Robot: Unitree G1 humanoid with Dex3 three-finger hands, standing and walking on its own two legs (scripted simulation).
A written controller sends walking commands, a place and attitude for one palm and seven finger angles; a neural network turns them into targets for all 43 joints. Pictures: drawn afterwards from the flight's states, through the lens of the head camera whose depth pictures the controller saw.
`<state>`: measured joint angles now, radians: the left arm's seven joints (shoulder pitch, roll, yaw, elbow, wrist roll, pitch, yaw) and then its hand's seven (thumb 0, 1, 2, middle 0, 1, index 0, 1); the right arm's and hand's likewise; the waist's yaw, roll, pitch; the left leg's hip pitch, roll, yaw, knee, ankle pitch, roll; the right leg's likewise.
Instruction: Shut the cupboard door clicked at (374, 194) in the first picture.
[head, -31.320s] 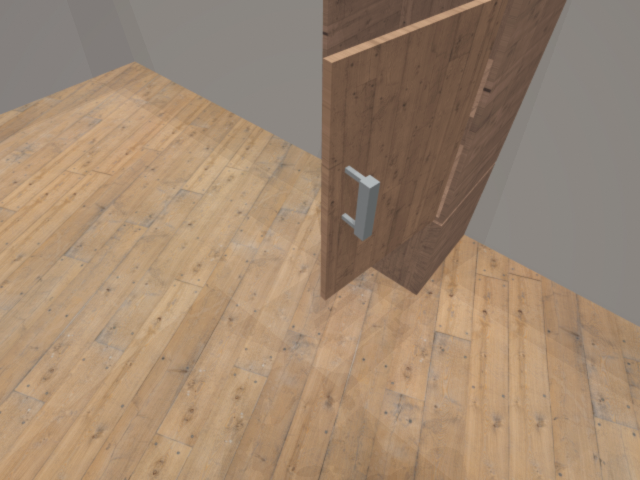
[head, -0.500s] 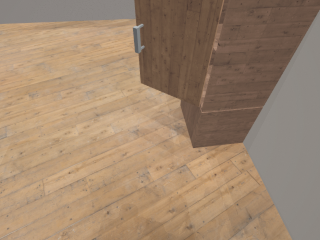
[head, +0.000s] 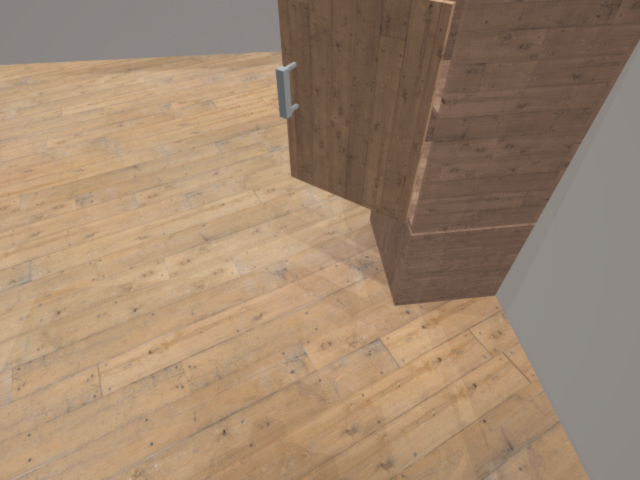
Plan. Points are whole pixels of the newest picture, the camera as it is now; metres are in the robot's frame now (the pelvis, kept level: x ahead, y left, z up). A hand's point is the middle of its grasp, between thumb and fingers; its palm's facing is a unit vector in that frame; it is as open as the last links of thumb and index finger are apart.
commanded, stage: let the arm hang, fingers relaxed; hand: left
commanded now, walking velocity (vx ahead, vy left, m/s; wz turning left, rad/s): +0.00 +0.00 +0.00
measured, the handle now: (289, 90) +1.06 +0.14 -0.02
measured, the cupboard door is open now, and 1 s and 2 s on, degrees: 50 50 50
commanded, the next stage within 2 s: look to check the result in 0.32 s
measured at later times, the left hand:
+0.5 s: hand out of the picture +0.04 +0.19 -0.17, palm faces +0.00 -0.97 -0.23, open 7.4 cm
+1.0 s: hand out of the picture +0.09 +0.22 -0.15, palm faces +0.00 -0.95 -0.30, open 7.4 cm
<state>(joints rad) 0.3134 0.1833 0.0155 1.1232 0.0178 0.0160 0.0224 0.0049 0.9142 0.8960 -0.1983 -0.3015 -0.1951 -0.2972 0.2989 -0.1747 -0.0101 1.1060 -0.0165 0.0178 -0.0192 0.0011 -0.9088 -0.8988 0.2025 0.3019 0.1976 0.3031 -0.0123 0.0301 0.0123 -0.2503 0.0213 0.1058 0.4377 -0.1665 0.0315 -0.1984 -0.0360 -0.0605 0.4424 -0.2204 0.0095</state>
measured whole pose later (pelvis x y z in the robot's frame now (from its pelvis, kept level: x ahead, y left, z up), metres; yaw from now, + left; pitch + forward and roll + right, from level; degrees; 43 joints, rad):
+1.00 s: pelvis +0.04 -0.01 +0.01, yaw +1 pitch -1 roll +0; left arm 0.16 0.29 0.01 1.12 0.01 -0.01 0.00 0.00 0.91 0.90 -0.20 -0.30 -0.20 -0.30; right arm 0.13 -0.31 -0.01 1.11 -0.01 0.00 -0.01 0.00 -0.91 -0.90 0.20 0.30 0.20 0.30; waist -0.01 0.01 0.03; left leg -0.15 0.02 0.09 0.34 -0.16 0.01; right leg -0.09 -0.02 -0.08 0.32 -0.21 0.00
